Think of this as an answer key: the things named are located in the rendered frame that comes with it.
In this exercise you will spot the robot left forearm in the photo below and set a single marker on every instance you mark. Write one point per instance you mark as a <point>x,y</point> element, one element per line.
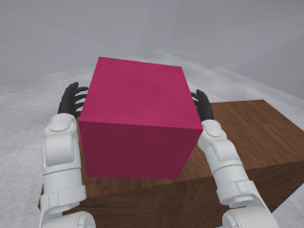
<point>61,163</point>

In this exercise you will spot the robot left upper arm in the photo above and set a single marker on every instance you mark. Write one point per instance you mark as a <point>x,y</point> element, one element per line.
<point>80,219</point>

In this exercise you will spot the robot right hand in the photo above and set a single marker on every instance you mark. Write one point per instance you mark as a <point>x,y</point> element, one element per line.
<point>203,106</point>

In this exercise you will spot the robot right forearm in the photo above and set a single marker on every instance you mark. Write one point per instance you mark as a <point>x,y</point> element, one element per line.
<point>234,187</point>

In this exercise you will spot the carton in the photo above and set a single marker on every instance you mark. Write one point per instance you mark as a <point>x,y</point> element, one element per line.
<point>138,121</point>

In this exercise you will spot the pedestal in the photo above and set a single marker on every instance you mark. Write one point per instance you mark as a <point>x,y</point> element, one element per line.
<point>270,148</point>

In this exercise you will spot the robot right upper arm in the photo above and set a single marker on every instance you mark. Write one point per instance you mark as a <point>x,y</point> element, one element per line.
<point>248,217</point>

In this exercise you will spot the robot left hand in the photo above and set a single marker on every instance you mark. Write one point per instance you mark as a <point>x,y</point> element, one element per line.
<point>67,104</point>

